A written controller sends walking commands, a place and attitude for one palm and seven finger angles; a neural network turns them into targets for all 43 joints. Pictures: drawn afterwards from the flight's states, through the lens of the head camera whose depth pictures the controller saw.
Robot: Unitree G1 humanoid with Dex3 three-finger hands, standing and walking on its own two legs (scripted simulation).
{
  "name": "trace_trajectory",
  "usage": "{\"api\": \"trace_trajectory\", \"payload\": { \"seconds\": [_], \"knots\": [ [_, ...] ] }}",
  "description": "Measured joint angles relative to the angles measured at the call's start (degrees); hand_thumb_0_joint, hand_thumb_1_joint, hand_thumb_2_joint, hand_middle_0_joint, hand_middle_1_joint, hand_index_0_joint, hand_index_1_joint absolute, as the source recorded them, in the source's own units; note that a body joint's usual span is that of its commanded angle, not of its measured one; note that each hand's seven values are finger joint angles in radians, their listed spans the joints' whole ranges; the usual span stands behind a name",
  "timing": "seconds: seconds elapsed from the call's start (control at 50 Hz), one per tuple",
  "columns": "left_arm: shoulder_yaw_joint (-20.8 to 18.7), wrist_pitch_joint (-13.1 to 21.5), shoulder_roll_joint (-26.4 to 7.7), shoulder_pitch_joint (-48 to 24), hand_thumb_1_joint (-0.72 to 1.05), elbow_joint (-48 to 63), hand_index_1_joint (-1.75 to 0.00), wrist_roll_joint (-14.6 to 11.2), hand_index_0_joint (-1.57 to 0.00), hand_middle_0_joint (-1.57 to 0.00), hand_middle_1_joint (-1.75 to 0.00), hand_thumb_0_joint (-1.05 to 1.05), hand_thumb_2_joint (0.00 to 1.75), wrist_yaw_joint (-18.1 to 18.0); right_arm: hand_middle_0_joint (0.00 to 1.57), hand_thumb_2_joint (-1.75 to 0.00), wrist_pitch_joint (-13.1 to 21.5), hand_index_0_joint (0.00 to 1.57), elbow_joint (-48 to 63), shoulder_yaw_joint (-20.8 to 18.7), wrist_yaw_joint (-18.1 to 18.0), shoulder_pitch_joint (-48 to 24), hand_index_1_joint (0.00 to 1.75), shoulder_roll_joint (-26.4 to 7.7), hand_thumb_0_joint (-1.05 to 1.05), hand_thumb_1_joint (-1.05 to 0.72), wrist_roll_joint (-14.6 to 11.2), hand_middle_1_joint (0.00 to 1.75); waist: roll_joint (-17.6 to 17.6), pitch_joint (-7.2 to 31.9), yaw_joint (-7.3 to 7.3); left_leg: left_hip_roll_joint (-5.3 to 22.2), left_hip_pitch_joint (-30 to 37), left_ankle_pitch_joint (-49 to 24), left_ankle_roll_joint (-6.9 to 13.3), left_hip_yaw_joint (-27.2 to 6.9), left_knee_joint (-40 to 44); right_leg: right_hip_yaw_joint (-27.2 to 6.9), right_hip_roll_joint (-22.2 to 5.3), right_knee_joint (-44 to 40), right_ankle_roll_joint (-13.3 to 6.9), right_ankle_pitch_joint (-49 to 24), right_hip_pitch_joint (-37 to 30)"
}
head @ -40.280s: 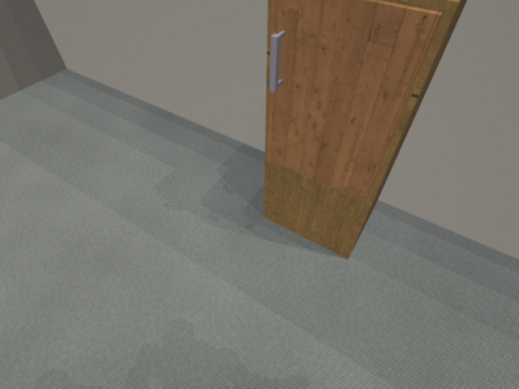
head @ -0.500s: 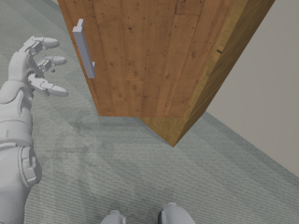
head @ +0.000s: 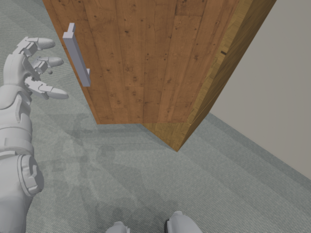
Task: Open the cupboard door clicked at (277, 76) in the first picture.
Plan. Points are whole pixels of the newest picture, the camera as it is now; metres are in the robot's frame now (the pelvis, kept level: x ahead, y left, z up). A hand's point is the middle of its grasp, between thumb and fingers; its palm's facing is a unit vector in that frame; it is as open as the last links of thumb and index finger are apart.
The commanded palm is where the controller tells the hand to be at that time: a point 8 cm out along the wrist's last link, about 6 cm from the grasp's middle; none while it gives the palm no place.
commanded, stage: move the hooked fingers beside the handle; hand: left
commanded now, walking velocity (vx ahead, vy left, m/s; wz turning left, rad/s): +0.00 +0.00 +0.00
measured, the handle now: (80, 57) +0.53 +0.16 +0.11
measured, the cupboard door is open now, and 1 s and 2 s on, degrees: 43 43 41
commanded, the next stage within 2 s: slide the fingers in behind the handle in 0.64 s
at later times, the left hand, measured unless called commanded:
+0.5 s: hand (50, 77) +0.47 +0.22 +0.11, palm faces -0.01 -1.00 -0.01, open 13.9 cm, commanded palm +0.46 +0.27 +0.11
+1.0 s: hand (57, 71) +0.49 +0.21 +0.10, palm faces -0.03 -1.00 +0.01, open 13.9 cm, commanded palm +0.46 +0.25 +0.10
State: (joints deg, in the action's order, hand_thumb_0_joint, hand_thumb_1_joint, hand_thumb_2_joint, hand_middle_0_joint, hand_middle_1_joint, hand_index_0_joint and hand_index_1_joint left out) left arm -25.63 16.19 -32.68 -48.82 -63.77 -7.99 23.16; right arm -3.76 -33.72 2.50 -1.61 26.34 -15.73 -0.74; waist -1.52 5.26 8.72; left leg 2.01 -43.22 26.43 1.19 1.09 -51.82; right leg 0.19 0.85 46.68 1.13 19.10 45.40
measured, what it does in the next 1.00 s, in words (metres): stands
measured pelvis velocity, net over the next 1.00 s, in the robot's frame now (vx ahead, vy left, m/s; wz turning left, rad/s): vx -0.01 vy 0.00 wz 0.01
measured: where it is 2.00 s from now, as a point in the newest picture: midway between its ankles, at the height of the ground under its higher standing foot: outside the picture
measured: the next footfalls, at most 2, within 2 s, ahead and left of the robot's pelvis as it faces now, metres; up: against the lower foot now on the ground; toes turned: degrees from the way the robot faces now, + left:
none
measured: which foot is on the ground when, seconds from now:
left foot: down 0.00-1.00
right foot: down 0.00-1.00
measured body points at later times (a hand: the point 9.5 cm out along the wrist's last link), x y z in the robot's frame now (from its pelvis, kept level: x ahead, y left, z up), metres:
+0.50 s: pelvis -0.01 -0.01 +0.00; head +0.09 +0.01 +0.44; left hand +0.46 +0.27 +0.11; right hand +0.04 -0.28 -0.11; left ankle -0.02 +0.10 -0.69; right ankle +0.03 -0.14 -0.69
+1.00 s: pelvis -0.01 +0.00 +0.00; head +0.10 +0.01 +0.43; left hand +0.49 +0.26 +0.11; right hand -0.02 -0.27 -0.11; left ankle -0.02 +0.10 -0.69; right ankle +0.03 -0.14 -0.69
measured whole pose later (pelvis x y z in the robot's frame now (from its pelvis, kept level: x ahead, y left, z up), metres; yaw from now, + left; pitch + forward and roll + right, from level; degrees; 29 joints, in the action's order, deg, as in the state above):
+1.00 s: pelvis -0.01 +0.00 +0.00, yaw +1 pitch +18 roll -2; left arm -24.1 16.7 -32.4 -52.3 -66.5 -7.4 21.2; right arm -3.2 -34.3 2.6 -1.8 26.1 -16.2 -0.6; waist -1.4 4.8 9.6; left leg 1.9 -45.0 26.1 0.9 0.3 -53.0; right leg 0.9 0.8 47.7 0.8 18.9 46.9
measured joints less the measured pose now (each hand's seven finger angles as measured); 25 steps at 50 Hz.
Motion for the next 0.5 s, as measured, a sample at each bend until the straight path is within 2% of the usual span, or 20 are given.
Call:
{"api": "trace_trajectory", "payload": {
  "seconds": [0.16,0.28,0.36,0.5],
  "knots": [
    [3.41,0.23,2.72,0.38,-0.50,0.67,-1.20,-0.62,-0.30,-0.30,-1.20,-0.02,0.30,-1.18,0.20,-0.90,0.36,0.20,-0.06,-0.35,-0.07,-3.02,0.30,0.03,0.01,-0.90,-0.20,0.30,0.05,0.35,-1.36,-0.48,1.36,0.09,-0.13,-1.03,0.02,0.99,-0.51,0.02,-0.09,0.56,-1.81],
    [4.13,0.66,3.92,-0.66,-0.50,-0.33,-1.20,-0.24,-0.30,-0.30,-1.20,-0.02,0.30,-1.98,0.20,-0.90,0.76,0.20,0.39,-0.27,-0.19,-5.17,0.30,-0.29,0.01,-0.90,-0.20,0.30,0.35,0.38,-1.55,-0.70,1.38,-0.07,-0.27,-1.27,-0.26,1.22,-0.74,0.70,-0.25,0.72,-1.75],
    [3.33,1.13,3.59,-0.65,-0.50,-0.80,-1.20,0.17,-0.30,-0.30,-1.20,-0.02,0.30,-2.19,0.20,-0.90,0.77,0.20,0.99,-0.08,-0.27,-5.67,0.30,-0.41,0.01,-0.91,-0.24,0.30,0.48,0.17,-1.38,-0.62,1.34,-0.21,-0.38,-1.15,-0.40,1.10,-0.65,1.08,-0.40,0.64,-1.52],
    [3.19,1.34,0.45,-2.67,-0.50,-3.69,-1.20,0.37,-0.30,-0.30,-1.20,-0.02,0.30,-1.25,0.20,-0.90,1.01,0.20,0.72,0.54,-0.99,-5.10,0.30,-0.73,0.01,-0.90,-0.58,0.30,0.53,-0.96,-0.64,-0.53,0.02,-0.60,-0.62,-1.64,-1.11,1.56,-0.58,1.64,-0.68,0.30,-0.43]
  ]
}}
